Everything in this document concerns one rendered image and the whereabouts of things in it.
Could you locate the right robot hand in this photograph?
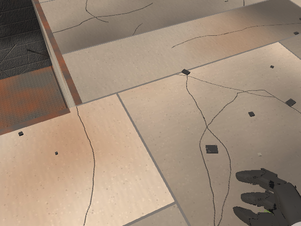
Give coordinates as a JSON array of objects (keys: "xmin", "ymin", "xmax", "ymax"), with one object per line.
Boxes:
[{"xmin": 232, "ymin": 168, "xmax": 301, "ymax": 226}]

